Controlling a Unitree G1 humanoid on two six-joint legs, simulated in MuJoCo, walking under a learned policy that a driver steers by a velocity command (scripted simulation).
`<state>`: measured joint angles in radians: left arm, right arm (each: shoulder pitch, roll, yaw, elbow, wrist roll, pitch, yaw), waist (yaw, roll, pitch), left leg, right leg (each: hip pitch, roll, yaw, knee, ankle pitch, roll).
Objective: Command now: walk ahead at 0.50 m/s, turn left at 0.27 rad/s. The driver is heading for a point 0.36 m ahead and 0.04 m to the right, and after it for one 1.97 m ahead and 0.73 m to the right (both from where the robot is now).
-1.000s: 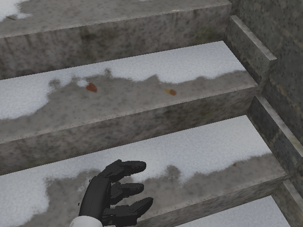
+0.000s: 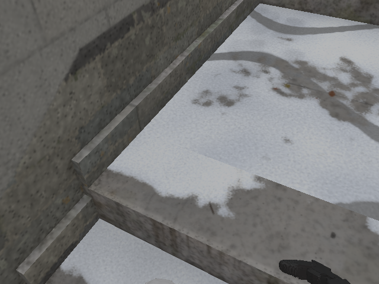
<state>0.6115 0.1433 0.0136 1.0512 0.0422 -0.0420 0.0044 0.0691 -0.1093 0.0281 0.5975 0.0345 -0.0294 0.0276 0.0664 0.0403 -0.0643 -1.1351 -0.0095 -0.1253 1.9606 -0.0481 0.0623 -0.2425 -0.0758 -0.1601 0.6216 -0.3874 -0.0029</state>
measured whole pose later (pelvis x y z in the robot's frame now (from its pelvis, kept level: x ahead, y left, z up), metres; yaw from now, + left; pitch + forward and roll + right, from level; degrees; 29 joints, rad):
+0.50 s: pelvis +0.31 +0.09 +0.15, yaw -7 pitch +0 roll +1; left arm 0.22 0.27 0.06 0.77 -0.03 -0.06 -0.03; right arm 0.30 -0.23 -0.04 0.91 -0.05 -0.05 0.01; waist 0.04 -0.04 -0.06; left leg -0.40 0.15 0.28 0.78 -0.36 0.01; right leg -0.85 -0.01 0.09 1.95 -0.03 -0.16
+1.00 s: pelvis +0.57 +0.00 +0.29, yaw -21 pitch +2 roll +0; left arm 0.38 0.26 0.07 0.81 0.04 -0.02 0.00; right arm 0.10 -0.27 -0.04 0.70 -0.03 -0.11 0.02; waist 0.03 0.01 -0.08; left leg -0.68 0.04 -0.13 1.84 -0.13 0.10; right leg -0.60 0.15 -0.08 0.95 -0.39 -0.16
